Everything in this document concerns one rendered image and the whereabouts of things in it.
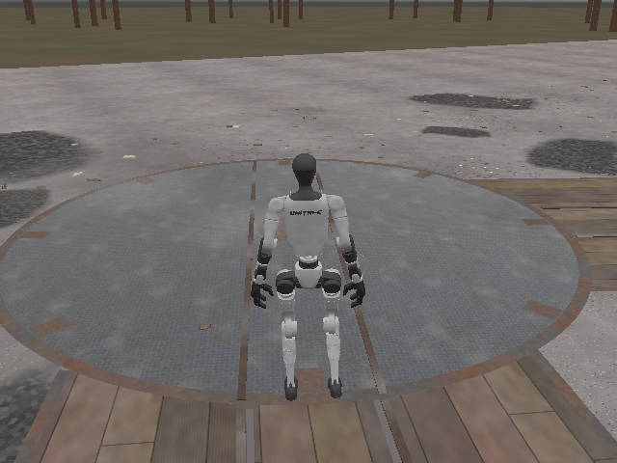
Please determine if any left robot forearm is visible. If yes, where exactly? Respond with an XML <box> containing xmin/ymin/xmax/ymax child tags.
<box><xmin>253</xmin><ymin>236</ymin><xmax>272</xmax><ymax>285</ymax></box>

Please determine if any left robot foot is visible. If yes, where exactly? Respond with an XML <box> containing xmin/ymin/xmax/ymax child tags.
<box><xmin>284</xmin><ymin>376</ymin><xmax>298</xmax><ymax>401</ymax></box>

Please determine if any right robot forearm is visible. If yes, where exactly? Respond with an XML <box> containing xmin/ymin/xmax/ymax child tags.
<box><xmin>342</xmin><ymin>234</ymin><xmax>362</xmax><ymax>284</ymax></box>

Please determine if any robot right hand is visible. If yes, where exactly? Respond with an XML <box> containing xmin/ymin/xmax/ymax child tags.
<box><xmin>343</xmin><ymin>281</ymin><xmax>365</xmax><ymax>308</ymax></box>

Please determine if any right robot upper arm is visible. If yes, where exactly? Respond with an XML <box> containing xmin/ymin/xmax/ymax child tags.
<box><xmin>326</xmin><ymin>195</ymin><xmax>352</xmax><ymax>249</ymax></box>

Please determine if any robot left hand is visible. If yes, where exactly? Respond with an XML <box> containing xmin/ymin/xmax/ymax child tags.
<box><xmin>251</xmin><ymin>282</ymin><xmax>274</xmax><ymax>309</ymax></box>

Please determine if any left robot upper arm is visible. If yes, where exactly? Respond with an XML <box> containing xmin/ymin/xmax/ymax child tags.
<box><xmin>262</xmin><ymin>196</ymin><xmax>286</xmax><ymax>251</ymax></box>

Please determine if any robot left shin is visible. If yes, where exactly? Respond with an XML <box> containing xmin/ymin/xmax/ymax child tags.
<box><xmin>282</xmin><ymin>321</ymin><xmax>296</xmax><ymax>388</ymax></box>

